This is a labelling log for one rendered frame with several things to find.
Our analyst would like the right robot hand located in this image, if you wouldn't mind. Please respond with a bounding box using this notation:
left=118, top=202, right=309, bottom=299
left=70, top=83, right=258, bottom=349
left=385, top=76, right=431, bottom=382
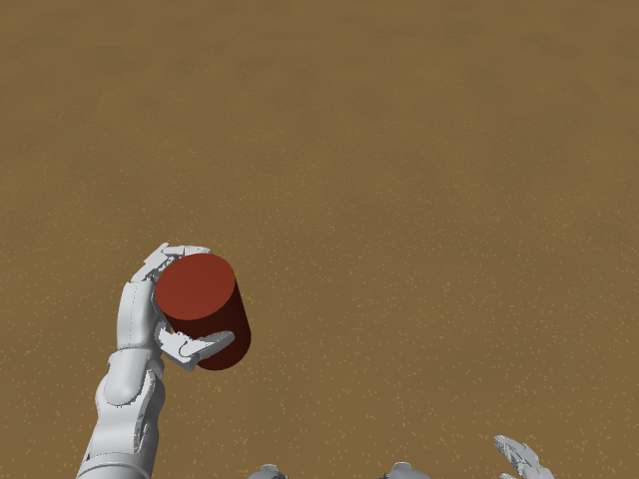
left=494, top=434, right=556, bottom=479

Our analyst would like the can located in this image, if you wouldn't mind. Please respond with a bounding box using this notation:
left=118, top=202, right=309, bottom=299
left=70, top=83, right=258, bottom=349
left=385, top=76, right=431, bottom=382
left=155, top=253, right=252, bottom=371

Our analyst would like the left robot hand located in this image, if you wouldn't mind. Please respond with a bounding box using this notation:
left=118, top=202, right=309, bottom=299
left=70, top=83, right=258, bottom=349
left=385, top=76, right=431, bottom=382
left=117, top=242, right=235, bottom=372

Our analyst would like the left robot arm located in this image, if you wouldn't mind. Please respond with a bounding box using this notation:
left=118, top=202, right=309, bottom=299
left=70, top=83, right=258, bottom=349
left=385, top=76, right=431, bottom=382
left=76, top=347, right=166, bottom=479

